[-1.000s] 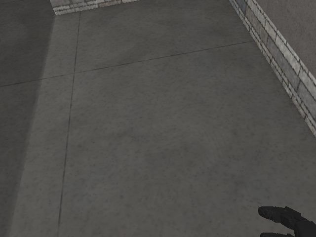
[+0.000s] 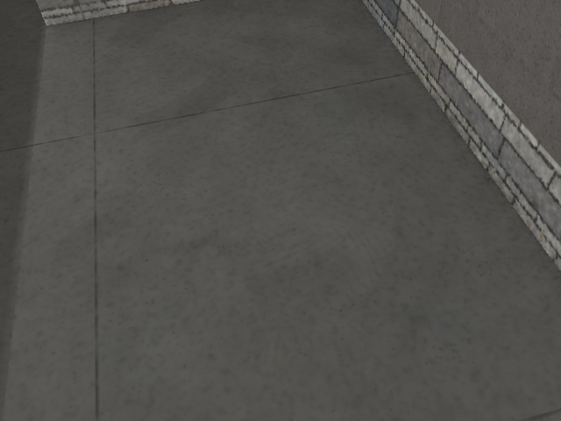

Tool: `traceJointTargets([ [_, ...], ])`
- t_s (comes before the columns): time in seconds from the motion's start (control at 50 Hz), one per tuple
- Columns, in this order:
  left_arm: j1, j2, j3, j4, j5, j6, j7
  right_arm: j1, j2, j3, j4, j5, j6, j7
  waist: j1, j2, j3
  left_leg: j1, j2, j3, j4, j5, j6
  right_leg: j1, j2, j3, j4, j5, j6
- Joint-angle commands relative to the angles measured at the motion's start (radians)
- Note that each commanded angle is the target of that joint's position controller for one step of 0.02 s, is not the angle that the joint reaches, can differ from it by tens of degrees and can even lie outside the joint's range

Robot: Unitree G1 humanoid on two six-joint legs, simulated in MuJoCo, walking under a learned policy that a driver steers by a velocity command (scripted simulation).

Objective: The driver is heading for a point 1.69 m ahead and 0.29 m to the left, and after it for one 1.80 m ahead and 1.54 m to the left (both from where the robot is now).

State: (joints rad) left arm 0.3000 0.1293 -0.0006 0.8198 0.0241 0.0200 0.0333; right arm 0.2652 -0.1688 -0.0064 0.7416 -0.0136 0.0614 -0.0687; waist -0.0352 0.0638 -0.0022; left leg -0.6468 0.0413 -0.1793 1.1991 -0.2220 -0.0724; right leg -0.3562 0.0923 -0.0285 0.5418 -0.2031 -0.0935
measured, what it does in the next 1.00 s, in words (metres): walks ahead: left foot, then right foot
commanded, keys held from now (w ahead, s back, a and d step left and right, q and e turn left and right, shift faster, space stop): no key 0.40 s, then w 0.44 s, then no key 0.16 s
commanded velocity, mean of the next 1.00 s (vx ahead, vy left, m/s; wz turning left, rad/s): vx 0.17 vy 0.00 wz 0.00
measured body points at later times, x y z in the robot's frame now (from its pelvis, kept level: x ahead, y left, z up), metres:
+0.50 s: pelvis +0.05 +0.07 +0.01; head +0.05 +0.07 +0.46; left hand +0.11 +0.30 -0.14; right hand +0.10 -0.16 -0.13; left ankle +0.02 +0.17 -0.73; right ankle +0.05 -0.06 -0.72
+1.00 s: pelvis +0.25 +0.03 -0.02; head +0.28 +0.00 +0.43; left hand +0.18 +0.26 -0.15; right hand +0.46 -0.21 -0.12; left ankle +0.45 +0.17 -0.71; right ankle +0.10 -0.05 -0.73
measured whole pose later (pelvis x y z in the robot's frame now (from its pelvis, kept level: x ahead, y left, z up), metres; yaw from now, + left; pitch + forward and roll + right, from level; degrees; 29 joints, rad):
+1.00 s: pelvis +0.25 +0.03 -0.02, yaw -1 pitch +2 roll +0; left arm 0.51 0.15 0.01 1.01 -0.01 -0.09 0.05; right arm 0.07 -0.24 -0.06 0.74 -0.02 -0.12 0.05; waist 0.05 0.06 0.00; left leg -0.68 0.02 -0.06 0.63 0.44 0.06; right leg -0.09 0.07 -0.02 0.61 -0.56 -0.07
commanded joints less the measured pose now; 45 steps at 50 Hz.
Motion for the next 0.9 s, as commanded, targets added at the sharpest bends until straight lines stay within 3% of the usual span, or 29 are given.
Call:
traceJointTargets([
  [0.02, -0.023, 0.120, 0.022, -0.059, 0.000, -0.005, -0.005, 0.079, -0.025, -0.008, -0.032, 0.001, 0.002, 0.020, -0.010, -0.192, -0.057, 0.320, -0.001, 0.134, -0.273, -0.040, -0.008, -0.124, -0.213, 0.227, -0.267, -0.117, -0.122],
  [0.06, -0.035, 0.133, 0.028, -0.063, 0.002, -0.009, -0.021, 0.079, -0.051, -0.022, -0.001, 0.008, 0.007, 0.024, 0.002, -0.195, -0.005, 0.449, -0.028, 0.180, -0.299, 0.013, 0.002, -0.224, -0.214, 0.219, -0.301, -0.182, -0.135],
  [0.1, -0.074, 0.085, 0.010, -0.067, -0.014, -0.001, -0.024, 0.084, -0.041, -0.022, -0.012, 0.004, 0.011, 0.021, -0.017, -0.211, 0.047, 0.399, -0.008, 0.142, -0.586, -0.131, 0.057, -0.112, -0.221, 0.251, -0.260, -0.213, -0.102],
  [0.12, -0.003, 0.059, 0.002, -0.042, -0.018, 0.002, -0.025, 0.075, -0.046, -0.021, 0.003, -0.006, 0.015, 0.023, 0.009, -0.167, 0.047, 0.436, -0.012, 0.147, -0.656, -0.113, 0.073, -0.080, -0.212, 0.269, -0.231, -0.186, -0.074],
  [0.14, 0.041, 0.065, 0.001, -0.032, -0.025, -0.003, -0.029, 0.114, -0.085, -0.029, 0.014, -0.009, 0.017, 0.030, 0.018, -0.101, 0.033, 0.493, 0.026, 0.112, -0.654, -0.015, 0.093, -0.088, -0.195, 0.263, -0.167, -0.141, -0.041],
  [0.16, 0.070, 0.099, 0.013, -0.036, -0.031, -0.012, -0.033, 0.110, -0.131, -0.039, 0.014, -0.001, 0.020, 0.031, 0.054, -0.025, 0.019, 0.538, 0.051, 0.087, -0.655, 0.090, 0.119, -0.119, -0.153, 0.232, -0.153, -0.111, -0.008],
  [0.18, 0.032, 0.127, 0.026, -0.058, -0.040, -0.011, -0.029, 0.103, -0.133, -0.050, 0.036, 0.020, 0.015, 0.038, 0.057, 0.060, 0.041, 0.382, 0.036, 0.053, -0.716, -0.105, 0.153, -0.035, -0.112, 0.134, -0.150, -0.122, 0.018],
  [0.2, -0.014, 0.138, 0.032, -0.056, -0.034, -0.003, -0.022, 0.069, -0.089, -0.038, 0.022, 0.020, 0.006, 0.042, 0.044, 0.047, 0.058, 0.309, 0.034, 0.040, -0.772, -0.152, 0.159, 0.034, -0.099, 0.107, -0.099, -0.096, 0.036],
  [0.22, -0.021, 0.109, 0.030, -0.055, -0.025, 0.011, -0.021, 0.050, -0.070, -0.030, 0.024, 0.016, 0.001, 0.042, 0.062, 0.030, 0.048, 0.266, 0.042, 0.033, -0.799, -0.150, 0.160, 0.100, -0.095, 0.095, -0.080, -0.068, 0.041],
  [0.26, 0.008, 0.074, 0.025, -0.041, -0.013, 0.031, -0.019, 0.036, -0.072, -0.029, 0.022, 0.015, -0.012, 0.047, 0.074, -0.001, 0.034, 0.266, 0.036, 0.045, -0.807, -0.122, 0.150, 0.154, -0.096, 0.092, -0.074, -0.034, 0.043],
  [0.34, -0.007, 0.097, 0.035, -0.032, -0.033, 0.023, -0.013, 0.050, -0.068, -0.026, 0.031, 0.014, -0.033, 0.053, 0.055, -0.009, 0.019, 0.344, 0.026, 0.044, -0.803, 0.055, 0.135, 0.147, -0.119, 0.111, -0.102, 0.032, 0.048],
  [0.4, -0.006, 0.102, 0.041, -0.009, -0.029, 0.024, -0.001, 0.075, -0.069, -0.027, 0.054, 0.016, -0.049, 0.048, 0.045, -0.021, 0.005, 0.388, 0.031, 0.043, -0.811, 0.182, 0.142, 0.183, -0.131, 0.118, -0.116, 0.095, 0.067],
  [0.42, 0.009, 0.094, 0.041, 0.005, -0.030, 0.026, 0.000, 0.096, -0.071, -0.030, 0.069, 0.018, -0.050, 0.046, 0.042, -0.021, -0.015, 0.402, 0.028, 0.040, -0.835, 0.083, 0.147, 0.201, -0.117, 0.100, -0.113, 0.024, 0.072],
  [0.46, -0.011, 0.110, 0.055, 0.008, -0.043, 0.024, 0.007, 0.123, -0.134, -0.056, 0.080, 0.032, -0.051, 0.043, 0.020, 0.020, 0.024, 0.392, 0.044, -0.023, -0.916, -0.335, 0.202, 0.130, -0.045, 0.013, -0.005, -0.198, 0.074],
  [0.5, -0.076, 0.137, 0.067, -0.018, -0.061, 0.001, 0.015, 0.155, -0.192, -0.078, 0.081, 0.032, -0.064, 0.040, -0.007, 0.084, 0.125, 0.416, 0.182, -0.227, -1.035, -0.570, 0.299, -0.069, -0.039, -0.011, 0.131, -0.267, 0.043],
  [0.52, -0.135, 0.140, 0.068, -0.037, -0.070, -0.021, 0.013, 0.150, -0.194, -0.082, 0.078, 0.031, -0.073, 0.037, -0.027, 0.104, 0.167, 0.446, 0.225, -0.280, -1.060, -0.514, 0.331, -0.154, -0.078, 0.027, 0.146, -0.286, 0.024],
  [0.6, -0.191, 0.114, 0.067, -0.041, -0.066, -0.072, -0.016, 0.156, -0.189, -0.091, 0.095, 0.058, -0.094, 0.031, -0.035, 0.044, 0.123, 0.563, 0.233, -0.228, -1.038, -0.273, 0.340, -0.177, -0.120, 0.033, 0.124, -0.271, 0.005],
  [0.64, -0.163, 0.101, 0.065, -0.025, -0.069, -0.081, -0.028, 0.113, -0.191, -0.093, 0.099, 0.060, -0.088, 0.037, 0.001, 0.010, 0.082, 0.517, 0.190, -0.143, -0.993, -0.175, 0.316, -0.064, -0.091, -0.019, 0.058, -0.194, 0.002],
  [0.68, -0.052, 0.103, 0.069, 0.028, -0.040, -0.090, -0.053, 0.093, -0.193, -0.102, 0.105, 0.051, -0.085, 0.043, 0.050, 0.044, 0.014, 0.378, 0.167, -0.060, -0.890, -0.014, 0.313, 0.168, -0.075, -0.037, 0.109, 0.001, 0.010],
  [0.72, 0.238, 0.148, 0.105, 0.128, -0.048, -0.093, -0.057, -0.031, -0.155, -0.085, 0.070, 0.027, -0.106, 0.058, 0.213, -0.006, -0.073, 0.153, 0.064, 0.067, -0.549, 0.138, 0.247, 0.466, -0.042, -0.066, 0.138, -0.035, -0.019],
  [0.74, 0.361, 0.236, 0.126, 0.157, -0.032, -0.104, -0.050, -0.097, -0.110, -0.070, 0.031, 0.038, -0.123, 0.066, 0.265, -0.167, -0.077, 0.014, -0.044, 0.133, -0.147, 0.129, 0.170, 0.546, -0.210, 0.220, -0.112, -0.107, -0.118],
  [0.76, 0.354, 0.317, 0.128, 0.154, -0.026, -0.122, -0.059, -0.042, -0.077, -0.065, 0.008, 0.023, -0.159, 0.070, 0.163, -0.307, -0.064, -0.213, -0.126, 0.075, 0.035, -0.329, 0.160, 0.600, -0.411, 0.616, -0.180, 0.046, -0.208],
  [0.78, 0.300, 0.305, 0.126, 0.152, -0.036, -0.133, -0.065, -0.037, -0.111, -0.073, -0.001, 0.047, -0.176, 0.069, 0.129, -0.236, 0.015, -0.376, -0.080, 0.016, 0.083, -0.328, 0.177, 0.556, -0.498, 0.729, -0.259, -0.163, -0.277],
  [0.8, 0.208, 0.243, 0.104, 0.122, -0.049, -0.141, -0.068, -0.081, -0.157, -0.082, -0.001, 0.062, -0.177, 0.059, 0.105, -0.125, 0.096, -0.436, -0.028, 0.011, 0.108, -0.223, 0.190, 0.500, -0.473, 0.670, -0.260, -0.171, -0.241],
  [0.82, 0.131, 0.199, 0.082, 0.099, -0.049, -0.140, -0.070, -0.077, -0.162, -0.081, 0.007, 0.065, -0.175, 0.054, 0.065, -0.033, 0.124, -0.413, 0.020, 0.028, 0.023, -0.117, 0.184, 0.424, -0.422, 0.543, -0.231, -0.080, -0.196],
  [0.84, 0.083, 0.178, 0.072, 0.085, -0.032, -0.137, -0.069, -0.047, -0.160, -0.081, 0.021, 0.040, -0.172, 0.063, 0.028, -0.042, 0.098, -0.346, 0.071, 0.026, -0.029, -0.024, 0.176, 0.372, -0.395, 0.459, -0.186, 0.067, -0.153],
  [0.86, 0.063, 0.155, 0.061, 0.079, -0.021, -0.131, -0.062, -0.026, -0.163, -0.084, 0.030, 0.023, -0.166, 0.075, 0.013, -0.079, 0.065, -0.259, 0.063, 0.068, -0.048, 0.054, 0.160, 0.306, -0.341, 0.371, -0.168, 0.274, -0.117],
  [0.88, 0.102, 0.129, 0.044, 0.089, -0.015, -0.138, -0.044, -0.062, -0.167, -0.086, 0.017, 0.025, -0.176, 0.093, 0.010, -0.109, 0.060, -0.213, 0.047, 0.074, -0.151, 0.178, 0.159, 0.275, -0.269, 0.268, -0.179, 0.279, -0.062],
  [0.9, 0.114, 0.131, 0.039, 0.098, -0.017, -0.141, -0.028, -0.126, -0.135, -0.072, -0.005, 0.016, -0.185, 0.099, 0.021, -0.145, 0.075, -0.161, 0.022, 0.120, -0.245, 0.278, 0.151, 0.210, -0.229, 0.214, -0.188, 0.328, -0.042],
])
